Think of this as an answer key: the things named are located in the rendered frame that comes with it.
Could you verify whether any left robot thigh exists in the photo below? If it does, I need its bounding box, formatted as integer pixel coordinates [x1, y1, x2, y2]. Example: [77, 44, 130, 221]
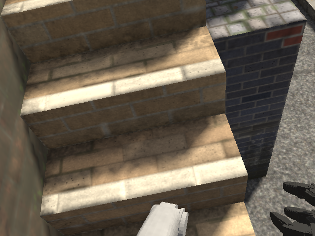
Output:
[137, 202, 189, 236]

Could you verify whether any robot right hand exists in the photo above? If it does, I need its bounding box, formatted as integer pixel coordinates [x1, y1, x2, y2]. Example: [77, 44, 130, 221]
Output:
[270, 181, 315, 236]

